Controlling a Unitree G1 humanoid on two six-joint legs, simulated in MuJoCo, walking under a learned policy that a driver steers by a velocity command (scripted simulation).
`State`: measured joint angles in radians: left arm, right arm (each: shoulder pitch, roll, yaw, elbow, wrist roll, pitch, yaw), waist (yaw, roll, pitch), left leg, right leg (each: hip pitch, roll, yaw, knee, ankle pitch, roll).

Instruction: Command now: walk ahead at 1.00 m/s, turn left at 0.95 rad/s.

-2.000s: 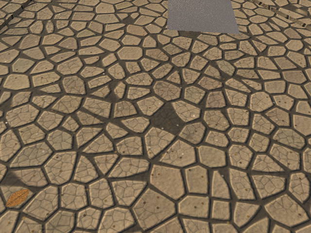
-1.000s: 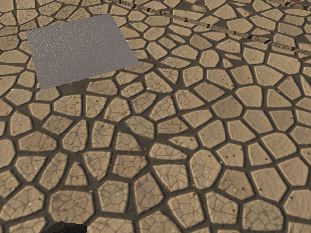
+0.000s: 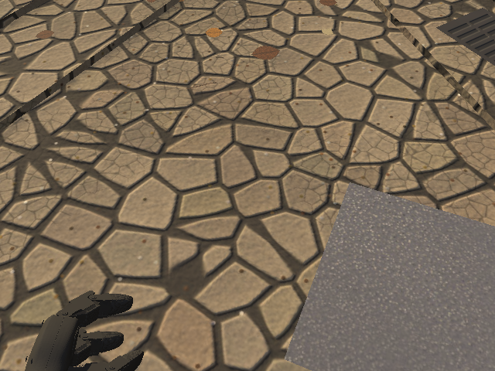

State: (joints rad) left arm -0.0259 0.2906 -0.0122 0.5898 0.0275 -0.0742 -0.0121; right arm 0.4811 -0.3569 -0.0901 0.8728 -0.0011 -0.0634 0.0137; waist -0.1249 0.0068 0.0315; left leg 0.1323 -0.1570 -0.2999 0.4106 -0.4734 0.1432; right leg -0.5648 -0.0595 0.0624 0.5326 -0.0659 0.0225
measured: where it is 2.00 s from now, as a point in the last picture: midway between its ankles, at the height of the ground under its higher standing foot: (78, 124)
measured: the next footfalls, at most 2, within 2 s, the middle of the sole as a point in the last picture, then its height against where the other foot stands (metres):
right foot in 0.02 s outside the picture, level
left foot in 0.46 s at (194, 333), level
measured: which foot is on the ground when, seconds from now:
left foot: down 0.00-0.02, up 0.04-0.44, down 0.46-0.88, up 0.90-1.00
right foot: up 0.00-0.00, down 0.02-0.46, up 0.48-0.88, down 0.90-1.00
